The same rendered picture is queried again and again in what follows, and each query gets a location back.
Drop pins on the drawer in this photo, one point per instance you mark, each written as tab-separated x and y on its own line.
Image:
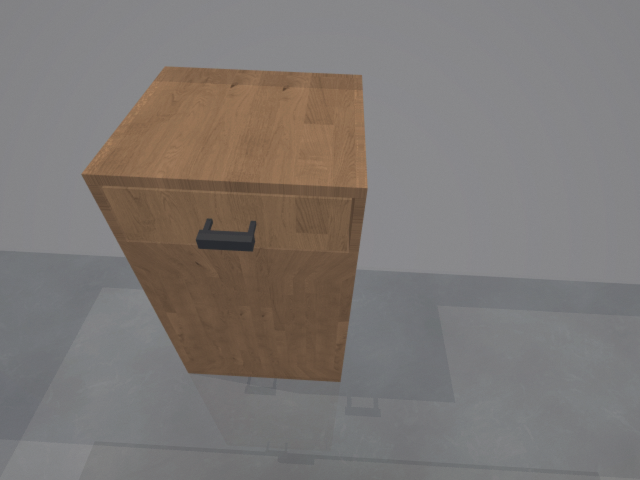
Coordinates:
282	221

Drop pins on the handle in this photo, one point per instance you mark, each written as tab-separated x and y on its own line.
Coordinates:
226	240

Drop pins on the cabinet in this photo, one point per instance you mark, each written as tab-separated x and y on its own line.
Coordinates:
274	312

